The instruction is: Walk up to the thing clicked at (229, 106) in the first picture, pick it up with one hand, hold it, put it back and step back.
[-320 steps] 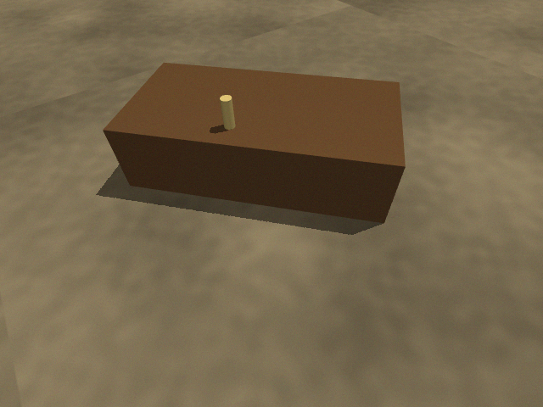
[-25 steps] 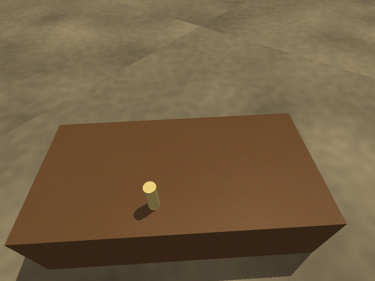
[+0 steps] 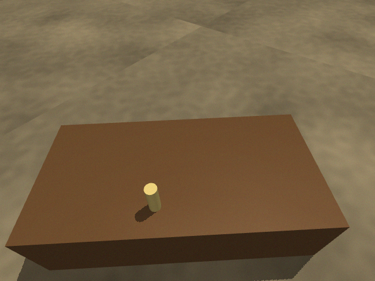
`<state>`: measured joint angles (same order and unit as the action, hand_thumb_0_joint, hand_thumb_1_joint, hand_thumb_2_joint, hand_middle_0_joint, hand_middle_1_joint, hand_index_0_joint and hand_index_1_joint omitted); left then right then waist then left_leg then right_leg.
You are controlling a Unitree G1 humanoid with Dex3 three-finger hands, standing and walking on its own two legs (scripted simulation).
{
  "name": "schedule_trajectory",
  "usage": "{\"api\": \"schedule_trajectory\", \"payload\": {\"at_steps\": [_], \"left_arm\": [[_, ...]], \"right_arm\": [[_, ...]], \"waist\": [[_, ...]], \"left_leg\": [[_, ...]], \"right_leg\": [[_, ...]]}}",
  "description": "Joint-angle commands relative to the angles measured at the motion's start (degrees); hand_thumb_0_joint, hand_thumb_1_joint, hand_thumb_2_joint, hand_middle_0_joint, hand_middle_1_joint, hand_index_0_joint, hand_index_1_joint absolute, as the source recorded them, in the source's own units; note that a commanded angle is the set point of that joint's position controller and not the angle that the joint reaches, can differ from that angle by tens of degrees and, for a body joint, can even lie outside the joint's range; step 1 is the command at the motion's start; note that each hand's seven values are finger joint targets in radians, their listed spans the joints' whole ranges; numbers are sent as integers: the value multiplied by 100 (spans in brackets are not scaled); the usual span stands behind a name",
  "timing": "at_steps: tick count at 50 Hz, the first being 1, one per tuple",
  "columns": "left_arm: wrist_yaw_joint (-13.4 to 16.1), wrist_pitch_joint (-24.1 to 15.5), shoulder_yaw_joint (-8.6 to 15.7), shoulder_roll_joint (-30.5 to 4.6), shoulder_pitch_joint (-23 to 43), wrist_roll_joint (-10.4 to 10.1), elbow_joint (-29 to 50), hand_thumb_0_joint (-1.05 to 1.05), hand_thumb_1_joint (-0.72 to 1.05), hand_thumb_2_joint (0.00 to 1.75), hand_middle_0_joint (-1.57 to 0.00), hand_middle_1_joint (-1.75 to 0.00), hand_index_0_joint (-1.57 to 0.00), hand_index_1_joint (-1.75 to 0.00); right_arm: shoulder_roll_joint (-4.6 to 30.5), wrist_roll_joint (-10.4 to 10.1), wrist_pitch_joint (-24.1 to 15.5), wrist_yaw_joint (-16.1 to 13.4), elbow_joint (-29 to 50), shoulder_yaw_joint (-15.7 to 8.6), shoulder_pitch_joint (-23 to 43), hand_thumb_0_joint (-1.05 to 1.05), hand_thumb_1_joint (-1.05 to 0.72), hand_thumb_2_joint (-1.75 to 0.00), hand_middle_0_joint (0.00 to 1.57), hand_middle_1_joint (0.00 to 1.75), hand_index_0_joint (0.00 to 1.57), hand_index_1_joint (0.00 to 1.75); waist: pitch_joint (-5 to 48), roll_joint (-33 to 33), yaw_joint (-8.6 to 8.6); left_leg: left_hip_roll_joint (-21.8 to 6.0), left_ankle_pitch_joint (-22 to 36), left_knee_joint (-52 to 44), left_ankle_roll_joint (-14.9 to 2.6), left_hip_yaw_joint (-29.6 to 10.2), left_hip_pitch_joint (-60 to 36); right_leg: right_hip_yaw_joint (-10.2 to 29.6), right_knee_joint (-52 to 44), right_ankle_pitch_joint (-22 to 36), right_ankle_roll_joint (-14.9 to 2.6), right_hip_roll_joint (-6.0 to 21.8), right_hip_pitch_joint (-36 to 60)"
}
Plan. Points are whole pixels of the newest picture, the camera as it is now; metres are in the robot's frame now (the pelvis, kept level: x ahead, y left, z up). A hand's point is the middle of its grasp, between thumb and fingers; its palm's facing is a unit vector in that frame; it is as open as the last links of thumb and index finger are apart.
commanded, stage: stand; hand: left
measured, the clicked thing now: (153, 198) +0.50 +0.17 -0.35
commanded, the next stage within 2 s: go down in 0.70 s
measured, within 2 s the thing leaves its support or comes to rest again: neither
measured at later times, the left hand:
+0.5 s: hand out of the picture +0.07 +0.25 -0.16, palm faces -0.01 -0.94 -0.34, open 7.4 cm
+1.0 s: hand out of the picture +0.15 +0.26 -0.16, palm faces +0.07 -0.94 -0.32, open 10.1 cm
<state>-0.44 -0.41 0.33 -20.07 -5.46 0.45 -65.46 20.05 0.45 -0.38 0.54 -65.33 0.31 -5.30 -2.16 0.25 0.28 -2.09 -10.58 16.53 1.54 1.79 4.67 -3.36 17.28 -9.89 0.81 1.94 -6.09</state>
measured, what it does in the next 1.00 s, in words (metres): stands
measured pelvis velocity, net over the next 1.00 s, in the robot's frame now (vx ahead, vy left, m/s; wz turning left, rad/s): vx -0.01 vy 0.00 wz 0.01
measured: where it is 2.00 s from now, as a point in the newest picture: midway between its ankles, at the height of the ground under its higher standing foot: outside the picture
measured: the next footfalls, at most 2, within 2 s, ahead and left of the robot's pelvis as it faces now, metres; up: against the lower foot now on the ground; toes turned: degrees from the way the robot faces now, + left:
none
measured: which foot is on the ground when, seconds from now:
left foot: down 0.00-1.00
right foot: down 0.00-1.00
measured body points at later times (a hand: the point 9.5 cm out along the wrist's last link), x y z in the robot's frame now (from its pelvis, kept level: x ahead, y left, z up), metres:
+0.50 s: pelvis +0.00 +0.00 +0.00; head +0.01 +0.00 +0.45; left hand +0.07 +0.30 -0.13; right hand +0.08 -0.30 -0.14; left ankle -0.02 +0.13 -0.75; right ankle -0.01 -0.12 -0.75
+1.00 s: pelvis -0.01 +0.00 -0.01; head +0.05 +0.01 +0.44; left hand +0.14 +0.30 -0.13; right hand +0.09 -0.27 -0.13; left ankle -0.02 +0.13 -0.75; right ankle -0.01 -0.12 -0.75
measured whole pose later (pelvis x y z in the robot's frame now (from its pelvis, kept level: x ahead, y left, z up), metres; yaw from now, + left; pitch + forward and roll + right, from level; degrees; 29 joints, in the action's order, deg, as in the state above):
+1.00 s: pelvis -0.01 +0.00 -0.01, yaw +0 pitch +5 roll +0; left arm -1.0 0.3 8.4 -19.3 2.4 2.5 -59.3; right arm 15.5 -2.0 -2.0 -1.8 -48.0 -0.8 -11.4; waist -2.4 -0.9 -0.2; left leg -2.3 -14.3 26.9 1.3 1.2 17.1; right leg -3.5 26.6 -13.2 0.5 2.2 -17.9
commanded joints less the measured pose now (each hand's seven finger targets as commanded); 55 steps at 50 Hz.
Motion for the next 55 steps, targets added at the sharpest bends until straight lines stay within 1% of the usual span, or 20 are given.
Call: {"api": "schedule_trajectory", "payload": {"at_steps": [1,14,18,22,25,31,36,39,40,41,42,43,44,45,46,48,50,52,53,55], "left_arm": [[100,-138,203,-1212,259,1,302,0,90,90,-20,-30,-20,-30],[93,-140,214,-1205,206,23,308,0,90,90,-20,-30,-20,-30],[98,-149,204,-1209,203,13,311,0,90,90,-20,-30,-20,-30],[93,-136,216,-1237,203,3,298,0,90,90,-20,-30,-20,-30],[86,-128,207,-1195,189,6,314,0,90,90,-20,-30,-20,-30],[87,-121,211,-1213,168,4,306,0,90,90,-20,-30,-20,-30],[107,-155,204,-1225,158,7,323,0,90,90,-20,-30,-20,-30],[104,-148,193,-1182,123,15,320,0,90,90,-20,-30,-20,-30],[108,-144,197,-1214,123,15,319,0,82,82,-12,-22,-12,-22],[175,-647,306,-319,2134,-270,2329,0,74,74,-4,-14,-4,-14],[211,-600,385,-609,2704,-239,1892,0,66,66,-1,-6,-2,-6],[230,-387,740,-1185,1621,-120,1048,0,58,58,-1,-6,-2,-5],[159,-251,808,-1224,1409,-20,692,0,50,50,-2,-5,-2,-4],[110,-226,940,-1444,1772,70,880,0,42,42,-2,-6,-3,-4],[77,-257,1104,-1577,1652,195,1087,0,34,34,-2,-7,-3,-5],[32,18,1361,-1404,290,329,827,0,19,19,-3,-7,-4,-5],[16,333,1304,-1312,246,357,1484,0,11,14,-4,-5,-5,-3],[-37,717,1151,-1112,392,354,1936,0,2,12,-4,-5,-5,-3],[-46,927,1126,-964,245,322,1951,0,-4,11,-5,-4,-5,-3],[-61,1255,1079,-940,248,306,2357,0,-17,10,-5,-5,-5,-4]], "right_arm": [[1243,21,-135,-103,298,-246,210,0,-90,-90,20,30,20,30],[1224,20,-142,-99,333,-240,174,0,-90,-90,20,30,20,30],[1199,15,-135,-96,330,-236,153,0,-90,-90,20,30,20,30],[1198,20,-128,-97,313,-226,114,0,-90,-90,20,30,20,30],[1211,24,-141,-102,326,-226,157,0,-90,-90,20,30,20,30],[1215,24,-141,-101,315,-228,93,0,-90,-90,20,30,20,30],[1208,20,-140,-97,339,-235,81,0,-90,-90,20,30,20,30],[1240,16,-125,-110,360,-250,136,0,-90,-90,20,30,20,30],[1204,11,-120,-109,355,-237,120,0,-98,-98,20,31,20,31],[254,-351,-373,-225,1909,-29,-114,0,-105,-94,20,30,20,30],[423,-351,-360,-278,1589,-67,-383,0,-105,-94,20,30,20,30],[632,-377,-290,-337,1631,-198,-613,0,-105,-94,20,30,20,30],[609,-336,-266,-340,1735,-261,-684,0,-105,-93,20,30,20,30],[602,-319,-279,-353,1928,-306,-761,0,-105,-93,20,30,20,30],[588,-242,-315,-361,2070,-422,-798,0,-103,-93,20,30,20,30],[533,-194,-337,-340,2349,-511,-921,0,-99,-92,20,30,20,30],[446,-250,-364,-360,2625,-498,-829,0,-97,-91,20,30,20,30],[453,-268,-373,-371,2857,-473,-654,0,-96,-91,20,30,20,30],[412,-275,-377,-384,2961,-464,-658,0,-94,-90,20,30,20,30],[383,-292,-378,-385,3156,-443,-612,0,-90,-89,20,30,20,30]], "waist": [[457,29,-31],[447,25,-21],[465,-17,-24],[337,10,-34],[392,77,-8],[400,8,-25],[487,-59,-34],[482,10,-24],[445,-10,-24],[-170,-27,-724],[165,-41,-553],[127,-129,-348],[331,-251,-299],[560,-217,-236],[1114,1,-111],[1617,168,154],[1635,280,187],[1443,460,64],[1313,246,30],[1296,44,-1]], "left_leg": [[-681,1103,-180,-177,-459,44],[-648,953,-213,-187,-457,88],[-654,1097,-189,-195,-462,27],[-632,847,-252,-181,-476,101],[-649,1008,-230,-182,-469,83],[-635,892,-253,-178,-484,110],[-653,1269,-144,-194,-474,-36],[-651,1197,-109,-211,-438,-29],[-644,1166,-147,-201,-458,7],[189,354,267,-218,156,739],[216,237,369,-233,115,665],[201,180,432,-217,122,806],[236,217,638,-222,97,964],[229,296,768,-224,79,1011],[238,440,853,-206,62,952],[326,923,990,-163,84,1028],[338,1213,952,-150,95,992],[304,1182,937,-120,70,888],[279,1151,988,-132,46,971],[256,984,1059,-155,36,1047]], "right_leg": [[546,-162,1105,-156,689,269],[541,-204,1002,-146,698,269],[542,-197,1143,-143,702,274],[560,-231,899,-143,696,193],[550,-188,964,-161,696,214],[548,-194,854,-154,683,229],[525,-139,1262,-153,708,257],[521,-167,1282,-155,722,266],[514,-167,1256,-151,704,260],[140,182,715,-93,-132,-1123],[92,259,506,-89,-105,-844],[49,297,320,-119,-154,-801],[40,414,274,-128,-153,-852],[55,557,364,-137,-155,-872],[86,726,527,-159,-120,-687],[101,864,908,-183,-75,-264],[85,830,1200,-182,-95,-155],[36,800,1055,-211,-159,-409],[5,819,998,-197,-182,-511],[-30,856,801,-177,-201,-633]]}}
